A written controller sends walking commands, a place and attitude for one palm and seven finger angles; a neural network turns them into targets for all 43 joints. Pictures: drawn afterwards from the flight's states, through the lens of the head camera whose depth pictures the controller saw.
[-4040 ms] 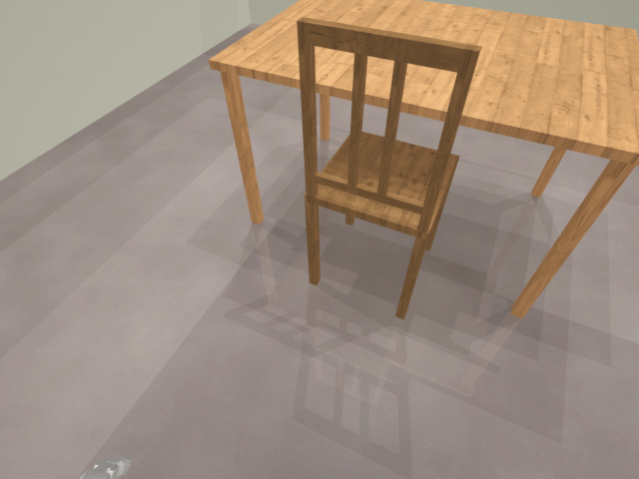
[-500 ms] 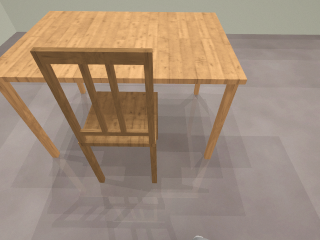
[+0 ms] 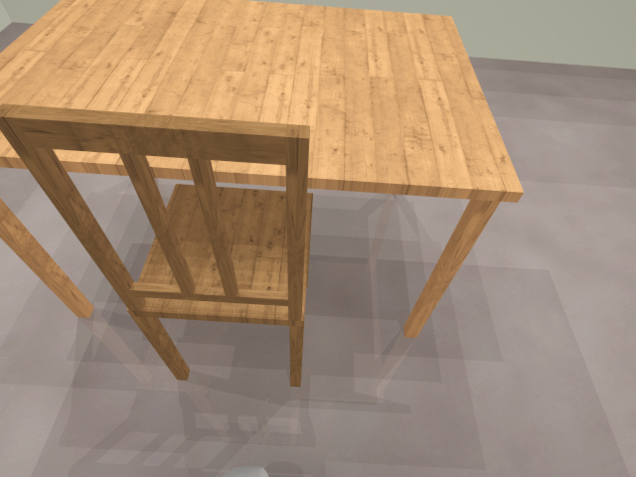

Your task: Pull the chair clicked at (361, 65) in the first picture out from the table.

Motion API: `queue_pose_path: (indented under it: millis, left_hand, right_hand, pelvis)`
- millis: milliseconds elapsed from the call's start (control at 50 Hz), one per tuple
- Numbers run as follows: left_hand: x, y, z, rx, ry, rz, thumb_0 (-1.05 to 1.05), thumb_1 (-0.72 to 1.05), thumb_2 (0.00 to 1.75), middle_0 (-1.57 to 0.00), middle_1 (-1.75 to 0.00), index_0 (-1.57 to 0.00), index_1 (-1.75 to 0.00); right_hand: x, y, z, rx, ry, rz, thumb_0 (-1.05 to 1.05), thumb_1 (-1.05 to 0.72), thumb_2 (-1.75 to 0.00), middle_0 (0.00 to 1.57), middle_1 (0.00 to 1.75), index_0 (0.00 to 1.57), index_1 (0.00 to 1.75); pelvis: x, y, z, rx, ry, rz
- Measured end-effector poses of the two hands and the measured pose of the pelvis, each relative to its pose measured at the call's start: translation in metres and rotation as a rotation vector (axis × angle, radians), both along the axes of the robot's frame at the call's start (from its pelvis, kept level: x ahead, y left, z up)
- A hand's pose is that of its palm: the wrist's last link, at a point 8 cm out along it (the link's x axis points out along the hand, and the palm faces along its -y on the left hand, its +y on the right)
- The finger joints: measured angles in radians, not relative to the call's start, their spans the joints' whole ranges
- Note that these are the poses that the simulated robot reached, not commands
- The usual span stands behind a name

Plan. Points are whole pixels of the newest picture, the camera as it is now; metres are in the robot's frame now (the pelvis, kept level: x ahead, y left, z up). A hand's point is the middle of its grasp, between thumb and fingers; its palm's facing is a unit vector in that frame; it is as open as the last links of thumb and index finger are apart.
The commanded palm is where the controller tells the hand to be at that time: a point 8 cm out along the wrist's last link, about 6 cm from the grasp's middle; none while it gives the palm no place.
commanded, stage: come to a stop and stand still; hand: left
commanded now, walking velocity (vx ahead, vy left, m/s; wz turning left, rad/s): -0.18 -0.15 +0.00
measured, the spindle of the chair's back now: (165, 234) +0.45 +0.30 -0.04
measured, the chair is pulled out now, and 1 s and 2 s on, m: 0.00 0.00 0.00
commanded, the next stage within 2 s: look again from close up in 1.50 s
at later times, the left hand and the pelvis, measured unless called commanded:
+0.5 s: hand out of the picture -0.01 +0.13 -0.15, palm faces +0.05 -0.97 -0.22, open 7.4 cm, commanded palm none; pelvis -0.02 -0.04 +0.01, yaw +0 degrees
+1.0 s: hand out of the picture +0.02 +0.20 -0.16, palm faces +0.02 -0.96 -0.26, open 7.4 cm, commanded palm none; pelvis -0.04 +0.00 +0.00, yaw +0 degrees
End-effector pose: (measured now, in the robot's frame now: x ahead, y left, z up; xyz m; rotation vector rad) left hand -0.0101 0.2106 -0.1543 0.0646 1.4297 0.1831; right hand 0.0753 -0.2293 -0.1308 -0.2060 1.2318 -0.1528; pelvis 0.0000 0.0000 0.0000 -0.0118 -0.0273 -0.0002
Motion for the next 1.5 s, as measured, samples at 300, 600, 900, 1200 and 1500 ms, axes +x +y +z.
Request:
queue_pose_path:
  millis: [300, 600, 900, 1200, 1500]
  left_hand:
    - [0.021, 0.012, 0.027, 0.158, -0.144, -0.072, 0.00, 0.91, 0.89, -0.19, -0.30, -0.20, -0.30]
    - [-0.011, -0.023, 0.020, 0.060, -0.043, -0.023, 0.00, 0.92, 0.89, -0.20, -0.30, -0.20, -0.30]
    - [0.016, 0.032, 0.021, 0.127, -0.179, -0.110, 0.00, 0.91, 0.89, -0.20, -0.30, -0.20, -0.30]
    - [-0.018, 0.034, 0.022, 0.087, -0.153, -0.116, 0.00, 0.91, 0.89, -0.20, -0.30, -0.20, -0.30]
    - [-0.087, 0.011, 0.019, 0.046, 0.028, -0.081, 0.00, 0.91, 0.89, -0.20, -0.30, -0.20, -0.30]
  right_hand:
    - [-0.014, -0.031, -0.015, 0.077, -0.055, -0.027, 0.00, -0.91, -0.90, 0.20, 0.30, 0.20, 0.30]
    - [-0.102, -0.050, -0.008, 0.014, 0.203, -0.057, 0.01, -0.91, -0.90, 0.20, 0.30, 0.20, 0.30]
    - [-0.059, -0.015, -0.003, 0.020, -0.040, -0.018, 0.01, -0.91, -0.90, 0.20, 0.30, 0.20, 0.30]
    - [-0.076, 0.003, 0.001, 0.040, -0.041, -0.011, 0.00, -0.91, -0.90, 0.20, 0.30, 0.20, 0.30]
    - [-0.150, -0.003, -0.006, 0.049, 0.161, -0.077, 0.01, -0.91, -0.90, 0.20, 0.30, 0.20, 0.30]
  pelvis:
    - [-0.030, -0.035, -0.004, 0.024, 0.008, 0.003]
    - [-0.021, -0.037, 0.007, 0.022, 0.017, 0.014]
    - [-0.037, -0.009, -0.002, 0.002, 0.004, 0.006]
    - [-0.058, 0.005, 0.004, 0.005, -0.013, -0.006]
    - [-0.068, -0.001, 0.007, 0.009, -0.009, -0.009]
